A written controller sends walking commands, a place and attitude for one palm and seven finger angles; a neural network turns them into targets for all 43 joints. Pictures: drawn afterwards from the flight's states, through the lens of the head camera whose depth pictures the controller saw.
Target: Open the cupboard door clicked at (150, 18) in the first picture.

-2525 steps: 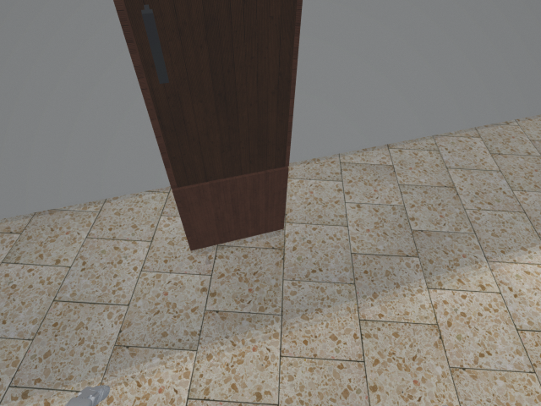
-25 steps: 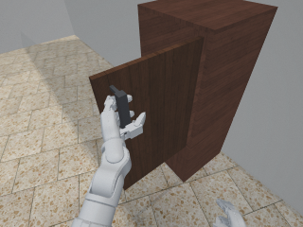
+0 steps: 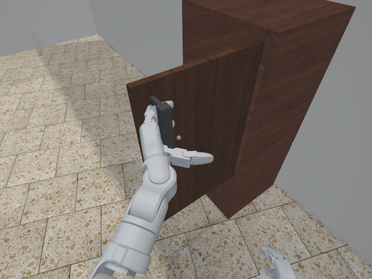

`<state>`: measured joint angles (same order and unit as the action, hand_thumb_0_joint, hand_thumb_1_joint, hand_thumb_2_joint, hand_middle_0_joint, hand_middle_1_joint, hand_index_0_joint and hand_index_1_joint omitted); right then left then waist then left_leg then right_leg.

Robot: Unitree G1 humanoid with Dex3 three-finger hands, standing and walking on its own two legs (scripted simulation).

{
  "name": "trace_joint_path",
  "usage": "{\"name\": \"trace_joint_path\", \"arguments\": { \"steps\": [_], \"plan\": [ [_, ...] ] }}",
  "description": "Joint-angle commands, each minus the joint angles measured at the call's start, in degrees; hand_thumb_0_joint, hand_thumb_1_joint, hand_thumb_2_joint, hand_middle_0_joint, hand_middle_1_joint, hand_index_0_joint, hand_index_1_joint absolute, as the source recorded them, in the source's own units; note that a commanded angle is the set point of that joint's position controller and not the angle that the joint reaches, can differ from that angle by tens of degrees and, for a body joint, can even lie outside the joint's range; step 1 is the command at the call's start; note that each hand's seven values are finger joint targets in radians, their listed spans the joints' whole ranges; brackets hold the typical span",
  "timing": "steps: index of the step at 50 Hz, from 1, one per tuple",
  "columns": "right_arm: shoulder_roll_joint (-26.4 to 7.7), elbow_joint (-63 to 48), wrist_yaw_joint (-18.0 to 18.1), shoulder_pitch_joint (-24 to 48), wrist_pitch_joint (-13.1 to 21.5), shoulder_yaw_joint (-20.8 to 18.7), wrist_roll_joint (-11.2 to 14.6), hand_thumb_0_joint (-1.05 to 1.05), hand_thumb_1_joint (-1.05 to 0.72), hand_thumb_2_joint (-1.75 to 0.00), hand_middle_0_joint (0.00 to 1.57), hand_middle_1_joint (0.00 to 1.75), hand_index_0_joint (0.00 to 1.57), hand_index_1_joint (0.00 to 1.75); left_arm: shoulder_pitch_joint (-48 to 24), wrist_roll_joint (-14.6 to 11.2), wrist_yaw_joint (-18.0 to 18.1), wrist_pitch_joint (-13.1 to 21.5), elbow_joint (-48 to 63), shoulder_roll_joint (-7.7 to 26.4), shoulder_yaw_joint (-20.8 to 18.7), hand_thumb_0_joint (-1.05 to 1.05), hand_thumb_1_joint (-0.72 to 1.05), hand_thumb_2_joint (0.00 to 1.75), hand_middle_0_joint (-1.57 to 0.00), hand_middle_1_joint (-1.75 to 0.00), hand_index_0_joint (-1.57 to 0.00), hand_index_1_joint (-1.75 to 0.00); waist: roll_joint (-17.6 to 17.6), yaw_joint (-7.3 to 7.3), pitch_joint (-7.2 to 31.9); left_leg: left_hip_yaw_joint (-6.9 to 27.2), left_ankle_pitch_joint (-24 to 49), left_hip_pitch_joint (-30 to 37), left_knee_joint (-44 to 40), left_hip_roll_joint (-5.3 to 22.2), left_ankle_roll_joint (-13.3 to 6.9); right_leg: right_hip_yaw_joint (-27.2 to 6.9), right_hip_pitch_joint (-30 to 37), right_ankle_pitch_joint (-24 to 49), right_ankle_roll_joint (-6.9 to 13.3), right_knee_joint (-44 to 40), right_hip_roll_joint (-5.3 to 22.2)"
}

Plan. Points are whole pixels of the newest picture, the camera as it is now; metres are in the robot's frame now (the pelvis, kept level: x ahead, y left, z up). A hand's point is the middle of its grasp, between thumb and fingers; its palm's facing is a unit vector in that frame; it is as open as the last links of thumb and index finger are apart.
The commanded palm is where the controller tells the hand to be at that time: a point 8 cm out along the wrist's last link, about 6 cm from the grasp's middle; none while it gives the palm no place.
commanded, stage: open thumb and fingers to let go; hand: left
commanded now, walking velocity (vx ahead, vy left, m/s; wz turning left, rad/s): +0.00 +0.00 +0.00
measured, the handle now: (161, 129) +0.39 +0.10 +0.14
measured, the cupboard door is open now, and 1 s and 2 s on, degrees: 90 93 92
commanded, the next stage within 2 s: slide the hand sideways off the handle in 0.02 s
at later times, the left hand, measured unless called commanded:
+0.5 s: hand (174, 149) +0.33 +0.06 +0.15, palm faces -0.11 -0.99 -0.02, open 16.0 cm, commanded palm +0.30 +0.09 +0.13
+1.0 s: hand (166, 164) +0.30 +0.08 +0.13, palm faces -0.12 -0.99 -0.02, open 16.0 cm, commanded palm +0.26 +0.15 +0.13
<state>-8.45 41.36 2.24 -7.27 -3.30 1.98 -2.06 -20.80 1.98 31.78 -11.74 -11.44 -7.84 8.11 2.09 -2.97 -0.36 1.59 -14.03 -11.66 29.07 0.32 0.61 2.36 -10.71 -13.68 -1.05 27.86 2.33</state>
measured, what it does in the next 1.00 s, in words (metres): stands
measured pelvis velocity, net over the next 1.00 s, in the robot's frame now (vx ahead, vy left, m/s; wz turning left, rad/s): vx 0.03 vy -0.03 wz -0.04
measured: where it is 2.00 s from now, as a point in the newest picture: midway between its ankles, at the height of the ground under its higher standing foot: outside the picture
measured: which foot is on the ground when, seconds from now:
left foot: down 0.00-1.00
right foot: down 0.00-1.00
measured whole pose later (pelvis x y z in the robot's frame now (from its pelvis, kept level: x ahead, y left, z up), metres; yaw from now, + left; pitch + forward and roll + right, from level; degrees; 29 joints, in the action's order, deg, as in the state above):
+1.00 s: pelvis +0.03 -0.03 +0.00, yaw -2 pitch -3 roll +0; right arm -12.5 32.2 3.0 -10.0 -0.2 3.5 1.4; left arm 4.6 -9.8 -5.7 -10.0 10.9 8.3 -0.4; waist 2.3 -1.5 1.8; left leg 0.1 -16.4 -9.2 28.2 2.9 2.5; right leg 0.9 -10.5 -16.6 0.8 29.6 -0.3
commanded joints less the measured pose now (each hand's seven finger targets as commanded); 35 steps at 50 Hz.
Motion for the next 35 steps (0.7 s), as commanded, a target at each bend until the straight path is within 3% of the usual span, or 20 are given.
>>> {"name": "trace_joint_path", "arguments": {
  "steps": [1, 6, 7, 8, 9, 10, 13, 15, 18, 20, 22, 23, 24, 25, 28, 30, 31, 32, 35],
  "plan": [
    [-5.18, -8.44, 0.74, 8.66, 2.66, -1.77, 0.01, 0.00, -0.90, -0.90, 0.20, 0.30, 0.20, 0.30, -26.23, 1.37, 0.33, 3.66, 8.94, -3.95, 3.11, 0.00, -0.50, 0.30, -0.15, -0.30, -0.15, -0.30, -6.32, 2.44, 9.82, -0.65, 1.47, 3.25, -5.43, -0.02, 0.09, 1.83, -1.55, -0.91, 3.16, -5.05, -2.00],
    [-5.02, -7.81, 1.00, 8.81, 2.90, -1.71, 0.15, 0.00, -0.90, -0.90, 0.20, 0.30, 0.20, 0.30, -30.56, 1.61, 0.81, 3.86, 6.98, -5.31, 4.62, 0.00, -0.50, 0.30, -0.15, -0.30, -0.15, -0.30, -4.50, 3.28, 9.85, -0.33, -1.56, 2.81, -5.38, -0.34, 0.15, 1.75, -3.02, -2.58, 3.15, -4.43, -1.98],
    [-7.06, -6.74, 0.95, 3.39, 2.42, -1.85, -0.03, 0.00, -0.90, -0.90, 0.20, 0.30, 0.20, 0.30, -27.12, 5.20, -10.60, 5.91, 4.60, -2.44, 14.75, 0.00, -0.50, 0.30, -0.15, -0.30, -0.15, -0.30, -10.24, 7.34, 8.09, -0.13, 0.86, 4.88, -4.77, 0.26, -1.19, 0.56, -5.50, 0.77, 3.22, -2.91, -1.75],
    [-7.17, -8.84, 1.76, 3.36, 2.62, -1.80, 0.49, 0.00, -0.90, -0.90, 0.20, 0.30, 0.20, 0.30, -31.14, 3.26, -16.48, 8.06, 7.48, 1.64, 10.83, 0.00, -0.50, 0.30, -0.15, -0.30, -0.15, -0.30, -7.42, 6.00, 11.96, -0.44, 2.29, 5.53, -4.58, -0.05, -1.54, 0.60, -3.89, 2.58, 3.45, -2.91, -1.65],
    [-7.10, -9.55, 2.68, 4.00, 2.87, -1.65, 0.77, 0.00, -0.90, -0.90, 0.20, 0.30, 0.20, 0.30, -33.00, 2.54, -19.88, 9.58, 8.61, 4.09, 9.74, 0.00, -0.50, 0.30, -0.15, -0.30, -0.15, -0.30, -4.92, 5.31, 14.08, -0.52, 2.76, 6.35, -4.34, -0.46, -1.59, 0.28, -2.59, 3.14, 3.67, -2.50, -1.50],
    [-6.84, -9.89, 3.26, 3.99, 3.13, -1.18, 1.16, 0.00, -0.90, -0.90, 0.20, 0.30, 0.20, 0.30, -33.70, 1.75, -22.76, 10.36, 8.19, 3.79, 10.65, 0.00, -0.50, 0.30, -0.15, -0.30, -0.15, -0.30, -1.80, 5.79, 13.54, -0.49, 1.93, 6.85, -4.42, -0.61, -1.56, 0.28, -3.17, 2.79, 3.65, -2.43, -1.40],
    [-7.45, -10.74, 4.50, 5.47, 5.10, 0.06, 2.40, 0.00, -0.90, -0.90, 0.20, 0.30, 0.20, 0.30, -34.50, -3.93, -31.85, 10.92, 6.12, 4.80, 10.08, 0.00, -0.50, 0.30, -0.15, -0.30, -0.15, -0.30, -2.24, 6.57, 11.61, 0.65, -1.45, 5.72, -4.68, -0.83, -1.59, 0.96, -4.23, 0.34, 3.76, -2.04, -1.59],
    [-7.99, -11.05, 4.96, 6.45, 6.95, 0.68, 3.09, 0.00, -0.90, -0.90, 0.20, 0.30, 0.20, 0.30, -33.55, -9.20, -35.89, 9.31, 4.27, 5.44, 7.19, 0.00, -0.50, 0.30, -0.15, -0.30, -0.15, -0.30, -1.67, 5.89, 10.08, 1.38, -3.61, 4.31, -5.00, -1.02, -1.16, 1.50, -4.67, -1.21, 3.85, -1.73, -1.78],
    [-7.78, -11.43, 4.13, 6.59, 9.30, 0.67, 3.40, 0.00, -0.90, -0.90, 0.20, 0.30, 0.20, 0.30, -30.35, -12.43, -35.76, 8.16, 4.71, 5.33, 3.35, 0.00, -0.50, 0.30, -0.15, -0.30, -0.15, -0.30, -2.99, 4.02, 10.93, 2.08, -5.29, 2.91, -5.23, -0.99, -0.60, 2.28, -5.14, -2.57, 3.40, -1.05, -2.20],
    [-7.77, -11.56, 2.87, 6.01, 10.25, 0.46, 3.54, 0.00, -0.90, -0.90, 0.20, 0.30, 0.20, 0.30, -26.93, -12.39, -34.26, 8.50, 4.30, 5.15, 2.60, 0.00, -0.50, 0.30, -0.15, -0.30, -0.15, -0.30, -4.18, 3.27, 9.24, 2.28, -6.18, 1.26, -5.55, -0.75, -0.36, 2.57, -5.39, -3.36, 3.15, -0.66, -2.28],
    [-7.77, -12.45, 1.67, 5.91, 10.79, 0.03, 3.54, 0.00, -0.90, -0.90, 0.20, 0.30, 0.20, 0.30, -23.85, -11.26, -32.82, 9.62, 7.33, 5.48, 2.35, 0.00, -0.50, 0.30, -0.15, -0.30, -0.15, -0.30, -3.81, 2.65, 9.94, 1.64, -6.64, 0.62, -5.16, -0.67, -0.37, 2.45, -5.32, -4.14, 2.97, -0.21, -2.16],
    [-7.87, -12.62, 1.24, 5.75, 10.84, -0.15, 3.51, 0.00, -0.90, -0.90, 0.20, 0.30, 0.20, 0.30, -23.16, -10.39, -32.17, 10.05, 8.41, 6.25, 2.04, 0.00, -0.50, 0.30, -0.15, -0.30, -0.15, -0.30, -3.24, 2.63, 9.94, 1.23, -6.61, 0.52, -4.90, -0.58, -0.44, 2.24, -5.50, -4.30, 2.96, -0.20, -2.16],
    [-7.91, -12.99, 0.97, 5.43, 10.88, -0.17, 3.25, 0.00, -0.90, -0.90, 0.20, 0.30, 0.20, 0.30, -22.32, -9.79, -31.58, 10.28, 9.30, 7.06, 1.54, 0.00, -0.50, 0.30, -0.15, -0.30, -0.15, -0.30, -5.05, 2.40, 10.66, 1.17, -6.19, 0.38, -4.68, -0.60, -0.64, 2.14, -5.09, -4.29, 2.87, -0.26, -2.19],
    [-8.19, -12.80, 0.82, 5.40, 10.60, -0.40, 3.30, 0.00, -0.90, -0.90, 0.20, 0.30, 0.20, 0.30, -20.02, -9.17, -31.10, 10.48, 8.86, 9.50, 0.03, 0.00, -0.50, 0.30, -0.15, -0.30, -0.15, -0.30, -5.26, 2.14, 10.02, 0.66, -6.82, -0.19, -4.54, -0.43, -0.65, 1.73, -4.86, -5.31, 2.78, -0.74, -2.10],
    [-8.07, -13.98, 0.92, 6.52, 9.96, -0.14, 3.28, 0.00, -0.90, -0.90, 0.20, 0.30, 0.20, 0.30, -19.97, -8.31, -30.82, 9.98, 12.20, 11.18, -0.86, 0.00, -0.50, 0.30, -0.15, -0.30, -0.15, -0.30, -4.55, 1.94, 9.07, -0.29, -8.02, -0.82, -4.34, -0.75, -1.06, 0.87, -4.96, -7.22, 2.66, -1.52, -1.89],
    [-8.29, -13.86, 1.26, 6.60, 9.22, 0.04, 3.19, 0.00, -0.90, -0.90, 0.20, 0.30, 0.20, 0.30, -17.43, -7.81, -30.50, 9.17, 11.88, 15.23, -4.26, 0.00, -0.50, 0.30, -0.15, -0.30, -0.15, -0.30, -5.07, 1.28, 7.99, -0.48, -9.09, -1.67, -4.71, -0.78, -1.04, 0.37, -4.34, -9.10, 2.64, -2.51, -1.81],
    [-8.10, -14.44, 1.38, 7.10, 8.95, 0.21, 3.18, 0.00, -0.90, -0.90, 0.20, 0.30, 0.20, 0.30, -17.51, -7.90, -30.67, 8.88, 13.80, 15.07, -4.18, 0.00, -0.50, 0.30, -0.15, -0.30, -0.15, -0.30, -4.66, 1.35, 8.40, -0.75, -8.29, -1.09, -4.64, -0.82, -1.23, 0.12, -4.07, -8.67, 2.56, -2.86, -1.68],
    [-8.05, -14.85, 1.59, 7.22, 8.76, 0.18, 3.00, 0.00, -0.90, -0.90, 0.20, 0.30, 0.20, 0.30, -15.01, -8.03, -30.76, 8.40, 14.54, 17.49, -7.02, 0.00, -0.50, 0.30, -0.15, -0.30, -0.15, -0.30, -4.62, 0.38, 9.61, -1.06, -7.11, -0.91, -4.31, -1.01, -1.31, -0.52, -2.64, -8.33, 2.55, -3.45, -1.55],
    [-7.96, -15.26, 1.98, 8.11, 7.81, 0.38, 3.12, 0.00, -0.90, -0.90, 0.20, 0.30, 0.20, 0.30, -9.64, -8.79, -32.04, 6.93, 15.04, 19.31, -9.19, 0.00, -0.50, 0.30, -0.15, -0.30, -0.15, -0.30, -6.21, -0.13, 8.35, -1.70, -5.15, -0.74, -4.01, -0.84, -1.36, -1.29, -1.51, -8.48, 2.39, -5.55, -1.42]
  ]
}}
